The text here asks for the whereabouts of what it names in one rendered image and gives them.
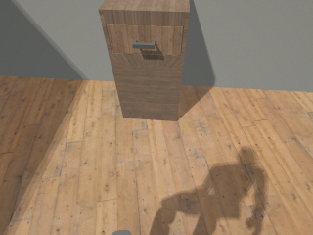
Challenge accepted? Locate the handle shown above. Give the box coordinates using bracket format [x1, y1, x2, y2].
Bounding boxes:
[132, 39, 156, 49]

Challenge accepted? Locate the drawer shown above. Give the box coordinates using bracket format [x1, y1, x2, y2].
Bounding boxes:
[107, 23, 183, 56]

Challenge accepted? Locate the cabinet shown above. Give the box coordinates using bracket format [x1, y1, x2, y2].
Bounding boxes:
[98, 0, 190, 121]

